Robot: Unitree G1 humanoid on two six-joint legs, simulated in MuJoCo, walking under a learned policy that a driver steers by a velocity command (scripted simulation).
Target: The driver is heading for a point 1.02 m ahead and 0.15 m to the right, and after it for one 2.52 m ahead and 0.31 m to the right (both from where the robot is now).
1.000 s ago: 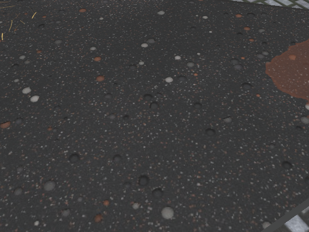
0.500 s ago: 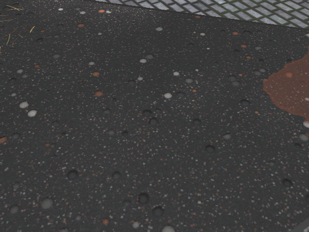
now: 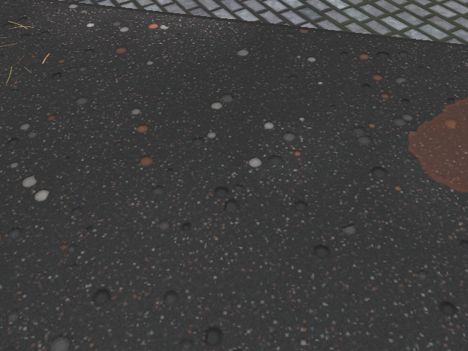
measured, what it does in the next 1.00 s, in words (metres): walks ahead: left foot, then right foot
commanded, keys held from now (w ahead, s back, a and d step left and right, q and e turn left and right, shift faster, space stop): w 1.00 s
